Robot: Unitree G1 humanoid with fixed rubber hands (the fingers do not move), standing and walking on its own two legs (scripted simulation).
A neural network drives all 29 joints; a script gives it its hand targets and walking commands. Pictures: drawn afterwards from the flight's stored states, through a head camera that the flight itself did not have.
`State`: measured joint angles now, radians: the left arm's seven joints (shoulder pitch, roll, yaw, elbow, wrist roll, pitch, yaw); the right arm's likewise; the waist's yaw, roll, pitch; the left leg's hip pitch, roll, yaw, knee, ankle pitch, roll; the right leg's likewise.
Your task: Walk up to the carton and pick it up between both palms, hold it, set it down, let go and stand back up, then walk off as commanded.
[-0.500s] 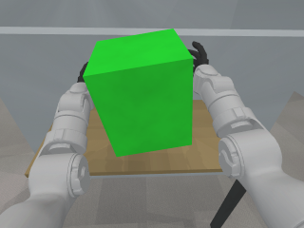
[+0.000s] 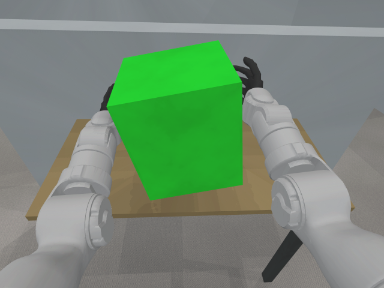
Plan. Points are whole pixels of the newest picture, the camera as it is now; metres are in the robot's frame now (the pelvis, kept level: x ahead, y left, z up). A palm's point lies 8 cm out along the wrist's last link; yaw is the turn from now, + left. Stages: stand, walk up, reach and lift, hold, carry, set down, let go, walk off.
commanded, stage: set down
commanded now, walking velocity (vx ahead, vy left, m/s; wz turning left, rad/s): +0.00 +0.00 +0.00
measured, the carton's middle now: (183, 122) +0.42 -0.02 +0.17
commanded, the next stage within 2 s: none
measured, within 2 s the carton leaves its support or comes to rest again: neither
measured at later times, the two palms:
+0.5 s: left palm (115, 125) +0.44 +0.13 +0.16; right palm (251, 104) +0.41 -0.16 +0.21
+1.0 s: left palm (116, 129) +0.45 +0.13 +0.13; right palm (247, 112) +0.42 -0.16 +0.19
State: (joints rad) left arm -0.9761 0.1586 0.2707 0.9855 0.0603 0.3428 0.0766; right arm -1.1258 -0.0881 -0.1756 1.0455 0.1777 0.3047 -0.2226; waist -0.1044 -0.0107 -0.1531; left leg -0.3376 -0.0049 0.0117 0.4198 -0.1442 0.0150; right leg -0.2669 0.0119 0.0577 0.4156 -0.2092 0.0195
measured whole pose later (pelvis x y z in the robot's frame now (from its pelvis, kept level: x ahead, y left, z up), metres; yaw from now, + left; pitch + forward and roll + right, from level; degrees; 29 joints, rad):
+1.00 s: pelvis +0.01 +0.00 +0.00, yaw +0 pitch +4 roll +0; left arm -0.98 0.18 0.32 1.18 0.12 0.16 0.03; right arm -1.06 0.05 -0.50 1.05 -0.17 0.19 -0.16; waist -0.14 -0.05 -0.13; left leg -0.34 0.00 0.01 0.42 -0.16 0.02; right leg -0.27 0.01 0.06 0.42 -0.22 0.02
